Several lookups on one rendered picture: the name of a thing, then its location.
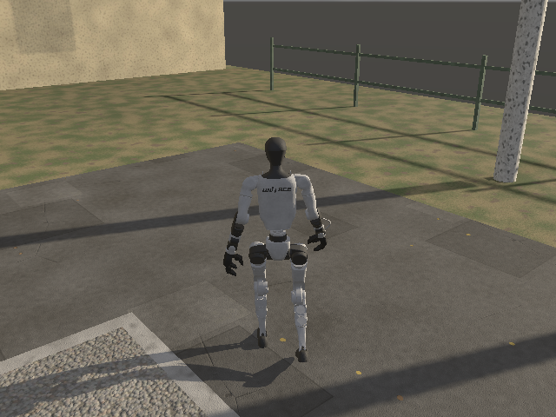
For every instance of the left robot upper arm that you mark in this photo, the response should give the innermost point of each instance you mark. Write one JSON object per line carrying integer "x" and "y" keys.
{"x": 249, "y": 184}

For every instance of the right robot upper arm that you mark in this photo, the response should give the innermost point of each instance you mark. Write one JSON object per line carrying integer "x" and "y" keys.
{"x": 303, "y": 182}

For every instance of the left robot hand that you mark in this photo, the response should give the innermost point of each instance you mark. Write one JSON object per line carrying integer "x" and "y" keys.
{"x": 227, "y": 262}

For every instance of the humanoid robot torso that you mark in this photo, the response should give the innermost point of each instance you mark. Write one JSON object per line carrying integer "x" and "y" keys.
{"x": 277, "y": 208}

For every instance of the left robot foot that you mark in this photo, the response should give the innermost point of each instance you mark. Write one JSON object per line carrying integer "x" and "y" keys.
{"x": 262, "y": 340}

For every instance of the right robot forearm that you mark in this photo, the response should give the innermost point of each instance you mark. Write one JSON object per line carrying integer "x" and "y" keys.
{"x": 318, "y": 226}

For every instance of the right robot hand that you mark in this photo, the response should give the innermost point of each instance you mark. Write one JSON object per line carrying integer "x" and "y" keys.
{"x": 314, "y": 238}

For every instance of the left robot forearm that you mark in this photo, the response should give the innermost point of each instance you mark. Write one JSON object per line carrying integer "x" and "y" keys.
{"x": 234, "y": 237}

